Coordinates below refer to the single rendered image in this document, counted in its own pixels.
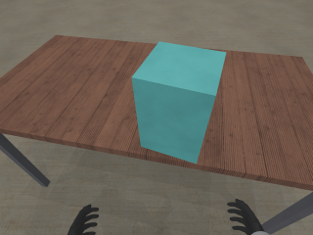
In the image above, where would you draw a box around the right robot hand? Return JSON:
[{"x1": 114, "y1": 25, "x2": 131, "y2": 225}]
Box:
[{"x1": 227, "y1": 199, "x2": 265, "y2": 235}]

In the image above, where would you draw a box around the left robot hand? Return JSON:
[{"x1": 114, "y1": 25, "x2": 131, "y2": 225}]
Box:
[{"x1": 67, "y1": 204, "x2": 99, "y2": 235}]

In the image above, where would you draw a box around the table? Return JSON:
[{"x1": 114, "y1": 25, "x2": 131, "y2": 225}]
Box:
[{"x1": 0, "y1": 35, "x2": 313, "y2": 235}]

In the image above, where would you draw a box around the carton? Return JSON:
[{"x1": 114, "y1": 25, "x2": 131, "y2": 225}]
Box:
[{"x1": 131, "y1": 41, "x2": 226, "y2": 164}]

